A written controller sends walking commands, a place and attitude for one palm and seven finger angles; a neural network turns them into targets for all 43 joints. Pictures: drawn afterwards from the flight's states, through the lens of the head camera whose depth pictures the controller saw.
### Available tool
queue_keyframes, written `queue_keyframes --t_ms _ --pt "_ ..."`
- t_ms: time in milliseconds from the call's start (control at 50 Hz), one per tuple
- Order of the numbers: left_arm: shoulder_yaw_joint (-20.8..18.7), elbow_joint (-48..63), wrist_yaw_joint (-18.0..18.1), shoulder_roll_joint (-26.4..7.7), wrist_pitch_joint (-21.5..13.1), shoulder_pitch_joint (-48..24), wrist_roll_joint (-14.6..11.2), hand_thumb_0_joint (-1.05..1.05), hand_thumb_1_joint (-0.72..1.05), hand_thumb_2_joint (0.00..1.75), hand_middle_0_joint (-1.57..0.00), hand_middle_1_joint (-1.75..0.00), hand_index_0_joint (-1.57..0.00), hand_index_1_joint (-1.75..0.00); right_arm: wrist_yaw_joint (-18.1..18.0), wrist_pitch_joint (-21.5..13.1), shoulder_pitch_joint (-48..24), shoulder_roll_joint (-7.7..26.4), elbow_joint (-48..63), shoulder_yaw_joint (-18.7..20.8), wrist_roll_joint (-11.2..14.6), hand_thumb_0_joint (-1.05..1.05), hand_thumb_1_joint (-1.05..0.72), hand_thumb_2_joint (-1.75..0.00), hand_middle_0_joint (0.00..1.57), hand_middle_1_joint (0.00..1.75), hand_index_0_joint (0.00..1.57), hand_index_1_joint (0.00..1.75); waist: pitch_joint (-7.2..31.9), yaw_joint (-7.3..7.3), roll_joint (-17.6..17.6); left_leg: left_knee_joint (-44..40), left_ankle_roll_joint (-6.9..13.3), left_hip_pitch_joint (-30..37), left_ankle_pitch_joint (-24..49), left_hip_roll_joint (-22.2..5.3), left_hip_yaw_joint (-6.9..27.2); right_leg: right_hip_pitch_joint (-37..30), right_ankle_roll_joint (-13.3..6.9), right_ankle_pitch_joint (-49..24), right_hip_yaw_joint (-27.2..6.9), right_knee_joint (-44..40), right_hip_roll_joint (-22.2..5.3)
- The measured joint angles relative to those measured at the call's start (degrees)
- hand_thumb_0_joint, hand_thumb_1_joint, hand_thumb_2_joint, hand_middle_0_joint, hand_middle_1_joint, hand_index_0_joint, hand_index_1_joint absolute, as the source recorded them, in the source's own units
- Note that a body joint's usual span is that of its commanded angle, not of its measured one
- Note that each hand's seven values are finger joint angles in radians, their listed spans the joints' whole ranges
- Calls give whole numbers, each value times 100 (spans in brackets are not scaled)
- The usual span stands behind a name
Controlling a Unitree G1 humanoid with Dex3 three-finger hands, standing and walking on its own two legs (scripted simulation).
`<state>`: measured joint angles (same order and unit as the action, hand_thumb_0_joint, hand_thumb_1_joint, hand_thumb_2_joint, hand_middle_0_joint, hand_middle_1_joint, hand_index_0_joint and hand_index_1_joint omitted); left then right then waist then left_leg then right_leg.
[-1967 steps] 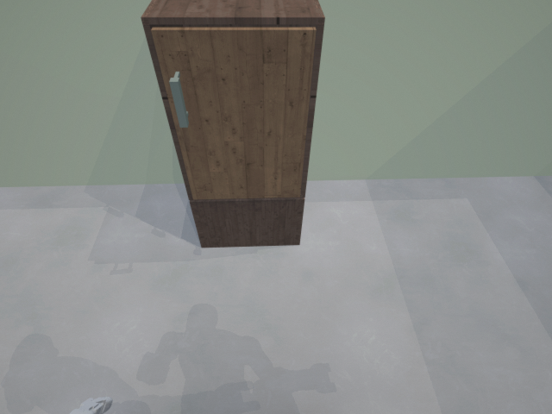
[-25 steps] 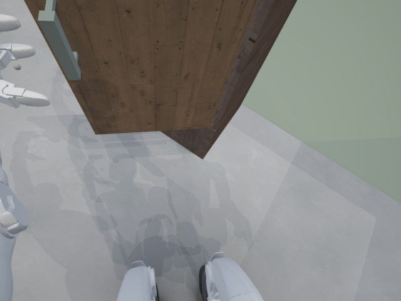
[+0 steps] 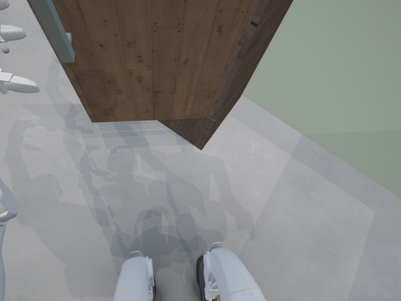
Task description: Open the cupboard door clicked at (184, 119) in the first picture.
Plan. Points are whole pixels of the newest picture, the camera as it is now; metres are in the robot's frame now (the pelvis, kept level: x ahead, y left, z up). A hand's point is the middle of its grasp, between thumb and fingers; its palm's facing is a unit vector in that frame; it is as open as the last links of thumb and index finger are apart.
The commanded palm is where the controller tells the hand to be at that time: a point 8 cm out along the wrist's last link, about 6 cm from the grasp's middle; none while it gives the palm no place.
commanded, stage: move the hooked fingers beside the handle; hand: left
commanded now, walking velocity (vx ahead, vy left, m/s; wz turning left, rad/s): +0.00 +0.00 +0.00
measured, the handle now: (55, 20) +0.61 +0.21 +0.08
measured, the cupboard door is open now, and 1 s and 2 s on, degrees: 41 41 42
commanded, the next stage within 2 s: slide the fingers in behind the handle in 0.02 s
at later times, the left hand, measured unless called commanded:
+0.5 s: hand (27, 49) +0.55 +0.24 +0.08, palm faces +0.00 -1.00 +0.00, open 14.0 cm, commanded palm +0.53 +0.27 +0.08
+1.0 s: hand (55, 46) +0.55 +0.20 +0.08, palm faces +0.01 -1.00 -0.03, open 14.0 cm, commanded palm +0.53 +0.24 +0.08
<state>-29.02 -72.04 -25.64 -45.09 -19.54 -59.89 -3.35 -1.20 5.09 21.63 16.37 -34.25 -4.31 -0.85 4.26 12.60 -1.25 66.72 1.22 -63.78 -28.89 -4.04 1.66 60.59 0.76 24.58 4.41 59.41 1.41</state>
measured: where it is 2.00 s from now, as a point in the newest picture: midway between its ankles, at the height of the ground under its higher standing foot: (178, 300)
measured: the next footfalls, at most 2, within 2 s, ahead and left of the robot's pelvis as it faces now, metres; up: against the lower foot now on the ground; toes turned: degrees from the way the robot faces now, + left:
none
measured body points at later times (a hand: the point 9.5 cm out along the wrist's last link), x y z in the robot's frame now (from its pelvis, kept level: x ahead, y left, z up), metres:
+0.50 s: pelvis +0.01 +0.01 +0.00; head +0.17 +0.05 +0.42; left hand +0.54 +0.30 +0.08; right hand -0.02 -0.25 -0.09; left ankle +0.01 +0.10 -0.65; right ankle +0.03 -0.14 -0.65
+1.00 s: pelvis +0.02 +0.00 +0.01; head +0.18 +0.02 +0.43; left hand +0.55 +0.26 +0.08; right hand +0.00 -0.26 -0.10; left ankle +0.01 +0.10 -0.65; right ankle +0.03 -0.14 -0.65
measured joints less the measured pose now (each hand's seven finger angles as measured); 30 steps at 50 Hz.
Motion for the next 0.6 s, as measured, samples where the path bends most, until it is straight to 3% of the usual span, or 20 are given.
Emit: queue_keyframes --t_ms 120,220,420,600 --pt "3 -152 -20 -96 208 -138 46 -1 -50 30 -30 -120 -30 -120 -3 2 85 -18 -1 -55 4 1 -90 -90 20 30 20 30 15 66 -44 19 16 -81 2 -9 -10 79 13 -19 -12 1 10" --pt "-76 -2 44 -101 170 -11 64 -1 -49 30 -30 -120 -30 -120 28 -4 176 -54 40 -50 -14 1 -90 -90 20 30 20 30 37 94 -50 35 31 -110 -21 -33 -55 126 28 -25 -59 8 32" --pt "102 201 217 317 173 106 -12 -1 -50 30 -30 -120 -29 -120 108 11 243 -101 -52 2 -42 1 -90 -90 20 30 21 30 81 26 -71 -35 56 5 -39 5 -60 -6 60 -7 -64 -80 0" --pt "249 358 606 639 44 155 88 -1 -50 30 -30 -120 -29 -120 152 -31 197 -125 -25 79 -108 1 -90 -90 20 30 20 30 114 30 -85 -80 51 74 -60 30 -64 -72 65 29 -69 -108 -22"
